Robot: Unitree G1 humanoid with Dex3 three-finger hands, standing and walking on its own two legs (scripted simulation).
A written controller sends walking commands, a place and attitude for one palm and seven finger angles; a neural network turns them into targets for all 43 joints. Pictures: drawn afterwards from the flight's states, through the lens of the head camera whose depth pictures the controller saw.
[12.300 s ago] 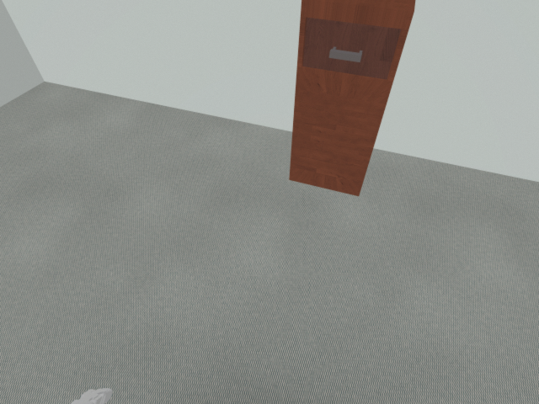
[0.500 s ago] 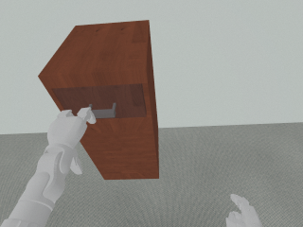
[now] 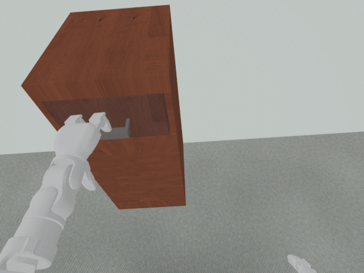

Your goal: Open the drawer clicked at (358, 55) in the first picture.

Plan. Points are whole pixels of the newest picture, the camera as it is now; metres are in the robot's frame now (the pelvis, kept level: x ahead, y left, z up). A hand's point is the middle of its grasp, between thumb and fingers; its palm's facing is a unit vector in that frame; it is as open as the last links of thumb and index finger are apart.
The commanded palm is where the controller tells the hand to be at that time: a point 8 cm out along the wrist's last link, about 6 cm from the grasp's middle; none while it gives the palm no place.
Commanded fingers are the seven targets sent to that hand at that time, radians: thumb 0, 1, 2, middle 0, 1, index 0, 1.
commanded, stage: move the hooked fingers above the handle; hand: left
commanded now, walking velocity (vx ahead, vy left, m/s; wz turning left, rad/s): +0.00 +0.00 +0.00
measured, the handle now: (110, 128) +0.50 +0.27 -0.02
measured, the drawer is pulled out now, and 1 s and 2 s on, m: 0.00 0.00 0.00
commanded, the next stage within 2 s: none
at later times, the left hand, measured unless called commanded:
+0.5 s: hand (101, 137) +0.41 +0.25 +0.05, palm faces -0.05 -0.02 -1.00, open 13.8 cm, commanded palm +0.40 +0.25 +0.11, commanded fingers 0.00 -0.50 0.30 -0.30 -1.20 -0.30 -1.20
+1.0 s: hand (102, 128) +0.45 +0.26 +0.03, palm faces -0.05 -0.02 -1.00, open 13.8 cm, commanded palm +0.43 +0.27 +0.09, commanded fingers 0.00 -0.50 0.30 -0.30 -1.20 -0.30 -1.20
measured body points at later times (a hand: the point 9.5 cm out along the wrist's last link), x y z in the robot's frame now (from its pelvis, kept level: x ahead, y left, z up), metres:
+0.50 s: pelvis +0.00 +0.01 -0.01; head +0.05 -0.01 +0.44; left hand +0.41 +0.24 +0.10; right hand +0.10 -0.25 -0.14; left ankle +0.00 +0.12 -0.73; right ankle -0.04 -0.11 -0.73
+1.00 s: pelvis +0.00 +0.01 -0.01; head +0.07 +0.00 +0.43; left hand +0.45 +0.26 +0.09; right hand +0.01 -0.27 -0.15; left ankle +0.00 +0.12 -0.73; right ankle -0.04 -0.11 -0.73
